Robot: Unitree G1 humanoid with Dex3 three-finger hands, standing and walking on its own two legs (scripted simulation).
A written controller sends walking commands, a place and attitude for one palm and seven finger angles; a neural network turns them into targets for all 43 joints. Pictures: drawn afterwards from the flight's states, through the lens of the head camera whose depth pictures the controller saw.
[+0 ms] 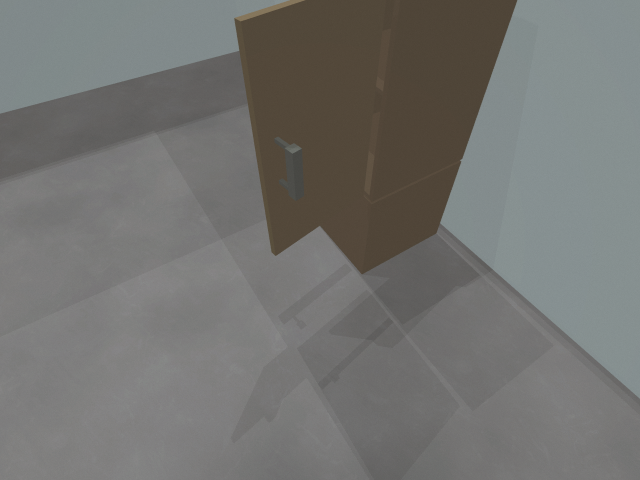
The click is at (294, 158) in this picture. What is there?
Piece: cupboard door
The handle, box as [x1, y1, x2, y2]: [274, 137, 303, 200]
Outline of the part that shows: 276,137 274,138 275,142 285,150 287,170 287,181 286,182 283,179 280,179 279,183 288,190 289,195 296,200 303,195 301,148 294,143 289,145 280,138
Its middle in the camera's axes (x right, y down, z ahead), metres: -0.07 -0.15 +0.83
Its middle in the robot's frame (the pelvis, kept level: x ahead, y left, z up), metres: +0.71 +0.11 -0.06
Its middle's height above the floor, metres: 0.72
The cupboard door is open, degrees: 100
